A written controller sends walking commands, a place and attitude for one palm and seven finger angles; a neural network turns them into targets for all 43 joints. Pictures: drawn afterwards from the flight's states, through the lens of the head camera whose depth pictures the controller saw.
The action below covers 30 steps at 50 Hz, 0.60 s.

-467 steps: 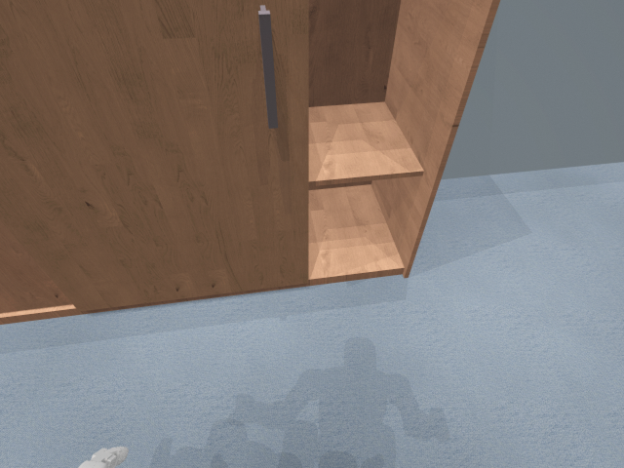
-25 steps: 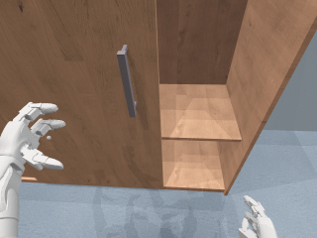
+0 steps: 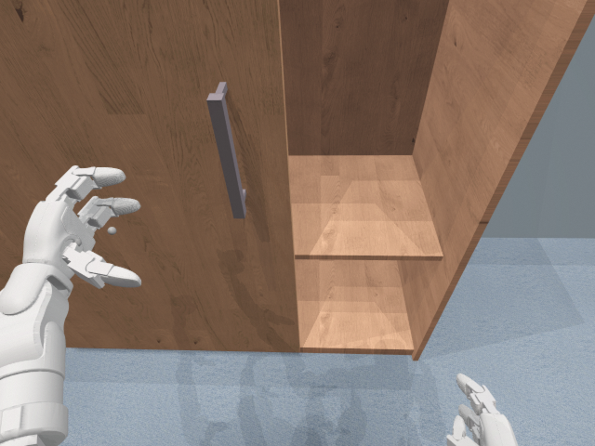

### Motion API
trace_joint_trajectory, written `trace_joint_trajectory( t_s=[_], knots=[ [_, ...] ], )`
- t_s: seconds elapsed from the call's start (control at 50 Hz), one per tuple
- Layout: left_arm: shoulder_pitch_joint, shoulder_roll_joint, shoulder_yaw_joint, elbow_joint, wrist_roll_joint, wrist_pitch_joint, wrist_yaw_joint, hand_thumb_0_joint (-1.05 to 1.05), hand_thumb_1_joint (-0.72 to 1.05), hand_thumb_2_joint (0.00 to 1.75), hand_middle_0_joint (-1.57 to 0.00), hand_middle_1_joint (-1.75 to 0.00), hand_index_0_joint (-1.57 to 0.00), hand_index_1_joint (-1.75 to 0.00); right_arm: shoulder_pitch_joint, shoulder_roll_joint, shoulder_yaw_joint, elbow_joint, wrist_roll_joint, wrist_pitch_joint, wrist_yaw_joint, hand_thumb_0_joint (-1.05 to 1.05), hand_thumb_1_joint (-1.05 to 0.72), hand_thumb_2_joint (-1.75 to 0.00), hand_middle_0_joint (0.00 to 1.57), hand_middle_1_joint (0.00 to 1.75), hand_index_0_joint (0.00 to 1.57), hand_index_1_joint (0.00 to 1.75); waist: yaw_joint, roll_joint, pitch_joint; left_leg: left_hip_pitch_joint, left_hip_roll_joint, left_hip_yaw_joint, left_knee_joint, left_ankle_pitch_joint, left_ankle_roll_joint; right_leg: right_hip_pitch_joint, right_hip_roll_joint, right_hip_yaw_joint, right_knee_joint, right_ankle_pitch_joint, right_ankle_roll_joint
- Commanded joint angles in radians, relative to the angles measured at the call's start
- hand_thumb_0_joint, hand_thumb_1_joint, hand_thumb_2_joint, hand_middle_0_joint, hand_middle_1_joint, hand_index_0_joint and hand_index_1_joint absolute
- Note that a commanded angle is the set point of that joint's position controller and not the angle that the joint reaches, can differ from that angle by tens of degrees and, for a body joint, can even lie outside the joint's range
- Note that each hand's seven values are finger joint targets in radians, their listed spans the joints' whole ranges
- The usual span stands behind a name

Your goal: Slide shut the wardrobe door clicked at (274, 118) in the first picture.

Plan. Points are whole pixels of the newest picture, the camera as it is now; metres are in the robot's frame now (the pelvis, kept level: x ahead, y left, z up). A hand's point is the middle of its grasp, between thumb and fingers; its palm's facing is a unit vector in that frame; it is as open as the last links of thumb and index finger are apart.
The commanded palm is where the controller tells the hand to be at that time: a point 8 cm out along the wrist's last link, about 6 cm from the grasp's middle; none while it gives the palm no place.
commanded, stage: move the hooked fingers beside the handle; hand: left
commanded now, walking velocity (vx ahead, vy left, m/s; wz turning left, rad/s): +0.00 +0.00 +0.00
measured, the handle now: (231, 156) +0.53 +0.15 +0.12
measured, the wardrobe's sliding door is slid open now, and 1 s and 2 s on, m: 0.39 0.39 0.39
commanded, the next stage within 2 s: feel for the door with the fingertips in 2.00 s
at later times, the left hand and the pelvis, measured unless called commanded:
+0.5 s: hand (144, 208) +0.38 +0.24 +0.14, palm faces +0.05 -1.00 -0.01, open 14.0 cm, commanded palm +0.35 +0.29 +0.14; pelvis +0.00 +0.01 +0.00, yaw -1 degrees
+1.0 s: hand (173, 184) +0.44 +0.22 +0.14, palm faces +0.05 -1.00 +0.00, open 14.0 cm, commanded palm +0.41 +0.27 +0.13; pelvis +0.00 +0.02 +0.00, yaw -1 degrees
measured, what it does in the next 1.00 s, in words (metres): stands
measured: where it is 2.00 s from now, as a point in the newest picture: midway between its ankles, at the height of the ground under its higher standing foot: outside the picture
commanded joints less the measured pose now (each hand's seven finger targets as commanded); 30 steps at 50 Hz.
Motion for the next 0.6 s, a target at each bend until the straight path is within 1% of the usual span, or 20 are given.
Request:
trace_joint_trajectory(
  t_s=[0.0, 0.04, 0.06, 0.08, 0.1, 0.16, 0.18, 0.2, 0.24, 0.28, 0.32, 0.36, 0.4, 0.42, 0.44, 0.48, 0.5, 0.52, 0.54, 0.58],
  knots=[
    [-0.26, 0.263, 0.072, -0.086, -0.01, -0.013, 0.003, 0.0, -0.5, 0.3, -0.3, -1.2, -0.3, -1.2, -0.082, -0.126, -0.045, -0.145, 0.004, -0.044, 0.001, 0.0, -0.9, -0.9, 0.2, 0.3, 0.2, 0.3, 0.016, -0.035, -0.132, -0.045, -0.011, -0.03, -0.062, 0.229, 0.026, 0.093, -0.016, 0.062, -0.057, 0.256, 0.017],
    [-0.289, 0.255, 0.049, -0.105, 0.002, -0.003, 0.006, 0.0, -0.5, 0.3, -0.3, -1.2, -0.3, -1.2, -0.081, -0.125, -0.046, -0.159, 0.006, -0.038, 0.005, 0.0, -0.9, -0.9, 0.2, 0.3, 0.2, 0.3, 0.018, 0.005, -0.129, -0.039, -0.01, -0.033, -0.065, 0.224, 0.024, 0.082, -0.014, 0.061, -0.058, 0.23, 0.011],
    [-0.343, 0.248, 0.03, -0.143, 0.005, -0.01, 0.009, 0.0, -0.5, 0.3, -0.3, -1.2, -0.3, -1.2, -0.079, -0.125, -0.048, -0.165, 0.006, -0.04, 0.005, 0.0, -0.9, -0.9, 0.2, 0.3, 0.2, 0.3, 0.007, 0.014, -0.16, -0.023, -0.011, -0.037, -0.067, 0.223, 0.025, 0.085, -0.014, 0.062, -0.055, 0.227, 0.012],
    [-0.35, 0.276, 0.056, -0.164, 0.009, -0.019, 0.019, 0.0, -0.5, 0.3, -0.3, -1.2, -0.3, -1.2, -0.072, -0.124, -0.052, -0.168, 0.003, -0.039, 0.006, 0.0, -0.9, -0.9, 0.2, 0.3, 0.2, 0.3, 0.012, 0.015, -0.199, -0.007, -0.009, -0.04, -0.063, 0.242, 0.026, 0.097, -0.011, 0.061, -0.051, 0.238, 0.01],
    [-0.377, 0.265, 0.043, -0.198, 0.013, -0.032, 0.024, 0.0, -0.5, 0.3, -0.3, -1.2, -0.3, -1.2, -0.065, -0.122, -0.053, -0.172, 0.001, -0.039, 0.006, 0.0, -0.9, -0.9, 0.2, 0.3, 0.2, 0.3, 0.005, 0.009, -0.236, 0.015, -0.008, -0.039, -0.061, 0.259, 0.026, 0.102, -0.008, 0.059, -0.046, 0.251, 0.012],
    [-0.478, 0.273, 0.047, -0.255, 0.013, -0.088, 0.053, 0.0, -0.5, 0.3, -0.3, -1.2, -0.3, -1.2, -0.051, -0.116, -0.054, -0.16, -0.006, -0.044, 0.005, 0.0, -0.9, -0.9, 0.2, 0.3, 0.2, 0.3, -0.008, 0.022, -0.286, 0.055, -0.006, -0.047, -0.058, 0.262, 0.023, 0.105, 0.0, 0.065, -0.049, 0.244, 0.012],
    [-0.479, 0.281, 0.057, -0.226, 0.014, -0.098, 0.061, 0.0, -0.5, 0.3, -0.3, -1.2, -0.3, -1.2, -0.044, -0.118, -0.053, -0.152, -0.006, -0.043, 0.003, 0.0, -0.9, -0.9, 0.2, 0.3, 0.2, 0.3, -0.01, -0.003, -0.278, 0.046, -0.005, -0.047, -0.061, 0.253, 0.023, 0.104, 0.001, 0.066, -0.05, 0.238, 0.014],
    [-0.504, 0.26, 0.038, -0.2, 0.015, -0.104, 0.063, 0.0, -0.5, 0.3, -0.3, -1.2, -0.3, -1.2, -0.04, -0.118, -0.052, -0.14, -0.006, -0.041, 0.0, 0.0, -0.9, -0.9, 0.2, 0.3, 0.2, 0.3, -0.019, -0.001, -0.266, 0.043, -0.006, -0.045, -0.062, 0.249, 0.023, 0.098, 0.0, 0.066, -0.05, 0.242, 0.014],
    [-0.499, 0.28, 0.049, -0.102, 0.024, -0.094, 0.066, 0.0, -0.5, 0.3, -0.3, -1.2, -0.3, -1.2, -0.024, -0.127, -0.052, -0.119, -0.006, -0.031, -0.001, 0.0, -0.9, -0.9, 0.2, 0.3, 0.2, 0.3, -0.019, -0.021, -0.221, 0.011, -0.004, -0.044, -0.067, 0.217, 0.023, 0.083, -0.001, 0.068, -0.06, 0.214, 0.013],
    [-0.52, 0.253, 0.015, -0.028, 0.033, -0.074, 0.061, 0.0, -0.5, 0.3, -0.3, -1.2, -0.3, -1.2, -0.02, -0.128, -0.05, -0.111, -0.001, -0.024, -0.003, 0.0, -0.9, -0.9, 0.2, 0.3, 0.2, 0.3, -0.029, 0.0, -0.177, -0.009, -0.006, -0.044, -0.074, 0.191, 0.022, 0.056, -0.006, 0.067, -0.064, 0.192, 0.01],
    [-0.507, 0.254, 0.006, 0.021, 0.043, -0.057, 0.055, 0.0, -0.5, 0.3, -0.3, -1.2, -0.3, -1.2, -0.014, -0.131, -0.051, -0.115, 0.001, -0.016, 0.0, 0.0, -0.9, -0.9, 0.2, 0.3, 0.2, 0.3, -0.022, 0.018, -0.179, -0.019, -0.006, -0.043, -0.073, 0.197, 0.02, 0.052, -0.008, 0.066, -0.06, 0.197, 0.006],
    [-0.521, 0.241, -0.009, 0.013, 0.051, -0.056, 0.055, 0.0, -0.5, 0.3, -0.3, -1.2, -0.3, -1.2, -0.01, -0.13, -0.053, -0.128, -0.001, -0.01, 0.006, 0.0, -0.9, -0.9, 0.2, 0.3, 0.2, 0.3, -0.016, 0.027, -0.224, -0.006, -0.008, -0.045, -0.066, 0.238, 0.019, 0.071, -0.01, 0.062, -0.048, 0.23, 0.003],
    [-0.556, 0.248, 0.001, -0.019, 0.047, -0.072, 0.06, 0.0, -0.5, 0.3, -0.3, -1.2, -0.3, -1.2, 0.0, -0.13, -0.059, -0.133, -0.005, -0.009, 0.012, 0.0, -0.9, -0.9, 0.2, 0.3, 0.2, 0.3, -0.017, 0.011, -0.286, 0.021, -0.005, -0.044, -0.053, 0.297, 0.019, 0.091, -0.006, 0.063, -0.036, 0.289, 0.004],
    [-0.556, 0.245, 0.005, -0.019, 0.041, -0.079, 0.063, 0.0, -0.5, 0.3, -0.3, -1.2, -0.3, -1.2, 0.007, -0.129, -0.06, -0.134, -0.006, -0.006, 0.014, 0.0, -0.9, -0.9, 0.2, 0.3, 0.2, 0.3, -0.018, -0.02, -0.3, 0.022, -0.004, -0.044, -0.05, 0.306, 0.019, 0.097, -0.004, 0.062, -0.033, 0.3, 0.007],
    [-0.554, 0.272, 0.03, 0.003, 0.039, -0.089, 0.068, 0.0, -0.5, 0.3, -0.3, -1.2, -0.3, -1.2, 0.015, -0.134, -0.06, -0.129, -0.01, -0.002, 0.016, 0.0, -0.9, -0.9, 0.2, 0.3, 0.2, 0.3, -0.014, -0.039, -0.299, 0.006, -0.003, -0.042, -0.045, 0.313, 0.02, 0.107, -0.002, 0.065, -0.032, 0.309, 0.008],
    [-0.588, 0.27, 0.035, 0.001, 0.039, -0.108, 0.076, 0.0, -0.5, 0.3, -0.3, -1.2, -0.3, -1.2, 0.021, -0.132, -0.062, -0.126, -0.01, 0.004, 0.02, 0.0, -0.9, -0.9, 0.2, 0.3, 0.2, 0.3, -0.02, -0.053, -0.295, 0.001, -0.003, -0.039, -0.048, 0.322, 0.021, 0.11, -0.002, 0.066, -0.028, 0.331, 0.01],
    [-0.587, 0.283, 0.049, 0.01, 0.044, -0.113, 0.083, 0.0, -0.5, 0.3, -0.3, -1.2, -0.3, -1.2, 0.027, -0.132, -0.065, -0.124, -0.011, 0.008, 0.021, 0.0, -0.9, -0.9, 0.2, 0.3, 0.2, 0.3, -0.017, -0.041, -0.296, 0.002, -0.002, -0.036, -0.047, 0.328, 0.021, 0.107, -0.001, 0.067, -0.025, 0.335, 0.01],
    [-0.615, 0.261, 0.022, 0.011, 0.05, -0.116, 0.084, 0.0, -0.5, 0.3, -0.3, -1.2, -0.3, -1.2, 0.028, -0.131, -0.063, -0.121, -0.011, 0.011, 0.022, 0.0, -0.9, -0.9, 0.2, 0.3, 0.2, 0.3, -0.027, -0.02, -0.286, 0.004, -0.004, -0.034, -0.046, 0.324, 0.02, 0.095, -0.003, 0.069, -0.026, 0.335, 0.01],
    [-0.603, 0.295, 0.05, 0.046, 0.061, -0.115, 0.092, 0.0, -0.5, 0.3, -0.3, -1.2, -0.3, -1.2, 0.037, -0.136, -0.066, -0.115, -0.013, 0.017, 0.025, 0.0, -0.9, -0.9, 0.2, 0.3, 0.2, 0.3, -0.019, -0.015, -0.275, -0.01, -0.002, -0.033, -0.043, 0.318, 0.02, 0.093, -0.004, 0.071, -0.026, 0.324, 0.008],
    [-0.621, 0.263, 0.014, 0.062, 0.072, -0.112, 0.094, 0.0, -0.5, 0.3, -0.3, -1.2, -0.3, -1.2, 0.043, -0.13, -0.066, -0.114, -0.009, 0.027, 0.027, 0.0, -0.9, -0.9, 0.2, 0.3, 0.2, 0.3, -0.031, 0.014, -0.254, -0.008, -0.002, -0.031, -0.046, 0.322, 0.019, 0.074, -0.003, 0.068, -0.028, 0.322, 0.006]
  ],
)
